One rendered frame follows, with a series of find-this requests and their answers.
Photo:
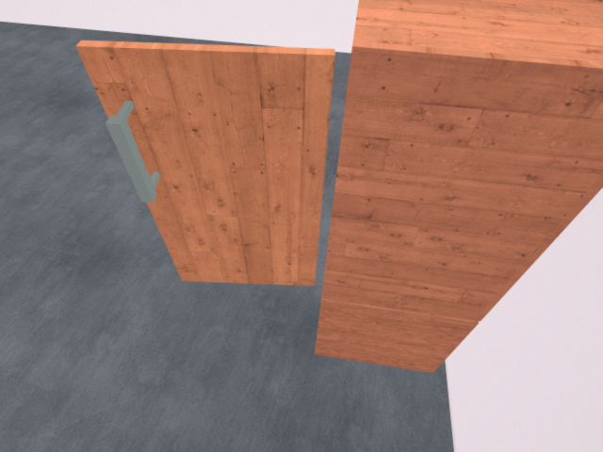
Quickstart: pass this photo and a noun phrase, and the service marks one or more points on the cupboard door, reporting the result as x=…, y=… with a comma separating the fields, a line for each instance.
x=239, y=136

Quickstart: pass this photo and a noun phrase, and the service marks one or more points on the handle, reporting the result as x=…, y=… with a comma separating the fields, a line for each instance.
x=129, y=152

